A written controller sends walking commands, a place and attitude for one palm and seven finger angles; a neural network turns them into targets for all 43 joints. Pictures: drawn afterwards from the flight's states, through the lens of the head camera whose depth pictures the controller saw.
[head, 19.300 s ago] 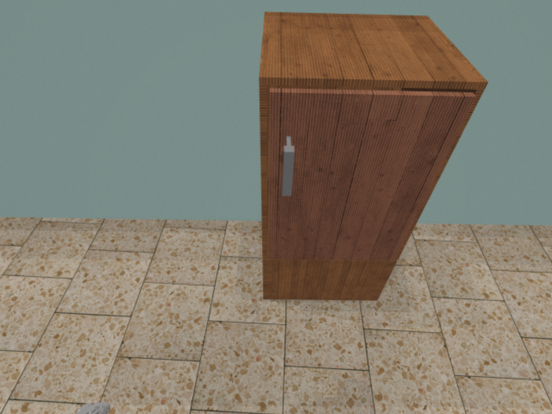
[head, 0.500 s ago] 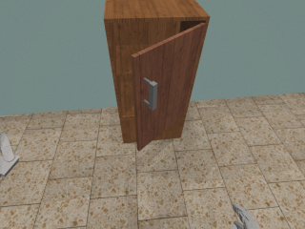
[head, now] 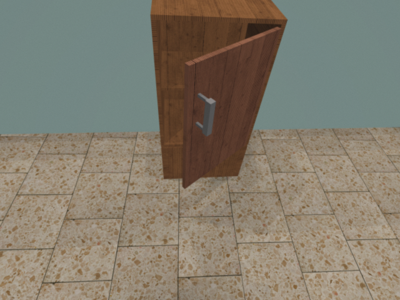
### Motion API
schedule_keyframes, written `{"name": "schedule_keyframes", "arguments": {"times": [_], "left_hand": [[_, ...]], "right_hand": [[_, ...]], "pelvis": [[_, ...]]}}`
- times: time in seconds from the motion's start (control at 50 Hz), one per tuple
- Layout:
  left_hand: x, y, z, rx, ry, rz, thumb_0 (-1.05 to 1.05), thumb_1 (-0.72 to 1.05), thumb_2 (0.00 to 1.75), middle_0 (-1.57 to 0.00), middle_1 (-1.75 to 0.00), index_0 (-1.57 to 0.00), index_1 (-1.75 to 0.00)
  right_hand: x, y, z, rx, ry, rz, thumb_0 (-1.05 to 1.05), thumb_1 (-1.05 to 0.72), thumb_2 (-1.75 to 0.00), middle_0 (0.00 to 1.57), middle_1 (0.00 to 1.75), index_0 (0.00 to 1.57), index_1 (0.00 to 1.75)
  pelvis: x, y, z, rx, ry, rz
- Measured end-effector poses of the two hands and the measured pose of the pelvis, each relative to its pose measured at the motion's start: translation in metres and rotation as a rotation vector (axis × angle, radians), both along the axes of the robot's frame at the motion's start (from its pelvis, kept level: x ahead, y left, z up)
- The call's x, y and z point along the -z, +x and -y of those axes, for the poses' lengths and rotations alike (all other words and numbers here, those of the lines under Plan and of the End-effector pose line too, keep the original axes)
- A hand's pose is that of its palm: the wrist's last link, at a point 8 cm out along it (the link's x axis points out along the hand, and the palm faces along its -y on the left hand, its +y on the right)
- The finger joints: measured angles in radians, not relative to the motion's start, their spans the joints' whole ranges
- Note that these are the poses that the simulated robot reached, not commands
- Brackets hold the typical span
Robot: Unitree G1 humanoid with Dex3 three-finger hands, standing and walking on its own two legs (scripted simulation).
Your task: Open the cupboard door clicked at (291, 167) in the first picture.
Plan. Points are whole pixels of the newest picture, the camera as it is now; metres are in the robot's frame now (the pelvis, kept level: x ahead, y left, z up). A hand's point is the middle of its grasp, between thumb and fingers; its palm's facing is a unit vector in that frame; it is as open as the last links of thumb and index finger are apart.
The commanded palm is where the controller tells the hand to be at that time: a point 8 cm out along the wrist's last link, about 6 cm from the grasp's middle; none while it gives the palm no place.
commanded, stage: let the arm hang, fingers relaxed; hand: left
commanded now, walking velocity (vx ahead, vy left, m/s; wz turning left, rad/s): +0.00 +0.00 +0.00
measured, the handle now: (204, 114) +0.64 +0.01 -0.02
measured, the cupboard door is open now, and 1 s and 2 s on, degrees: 37 37 37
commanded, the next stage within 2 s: look to check the result in 0.78 s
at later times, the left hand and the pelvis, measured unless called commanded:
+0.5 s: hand out of the picture -0.04 +0.18 -0.17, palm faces +0.05 -0.98 -0.18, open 7.3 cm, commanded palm none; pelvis -0.02 +0.02 +0.01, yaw -1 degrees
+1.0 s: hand out of the picture -0.04 +0.19 -0.17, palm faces +0.04 -0.98 -0.19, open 7.3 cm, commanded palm none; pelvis -0.01 +0.02 +0.01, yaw -1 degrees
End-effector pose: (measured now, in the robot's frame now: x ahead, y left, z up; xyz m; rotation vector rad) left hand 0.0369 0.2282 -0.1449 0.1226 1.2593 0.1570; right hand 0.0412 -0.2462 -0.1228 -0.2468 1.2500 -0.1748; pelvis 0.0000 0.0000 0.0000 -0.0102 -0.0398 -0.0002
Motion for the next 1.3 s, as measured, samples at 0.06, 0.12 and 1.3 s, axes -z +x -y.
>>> {"name": "schedule_keyframes", "arguments": {"times": [0.06,0.12,1.3], "left_hand": [[0.002,-0.043,-0.006,-0.019,-0.007,-0.121,-0.02,1.01,0.9,-0.21,-0.3,-0.21,-0.3],[-0.002,-0.079,-0.011,-0.037,-0.001,-0.221,-0.01,0.98,0.9,-0.2,-0.3,-0.21,-0.3],[-0.008,-0.052,0.002,-0.014,-0.008,-0.189,0.01,0.91,0.9,-0.2,-0.3,-0.2,-0.3]], "right_hand": [[0.002,-0.038,-0.007,0.022,0.004,-0.122,0.01,-0.91,-0.9,0.2,0.3,0.19,0.3],[0.004,-0.067,-0.017,0.046,0.025,-0.201,0.01,-0.91,-0.9,0.2,0.3,0.19,0.3],[0.018,-0.055,-0.055,0.085,0.122,-0.176,0.01,-0.92,-0.9,0.2,0.3,0.19,0.3]], "pelvis": [[-0.004,-0.004,-0.002,-0.005,-0.011,-0.003],[-0.007,-0.006,-0.006,-0.005,-0.014,-0.004],[-0.01,0.003,-0.016,0.016,0.009,-0.009]]}}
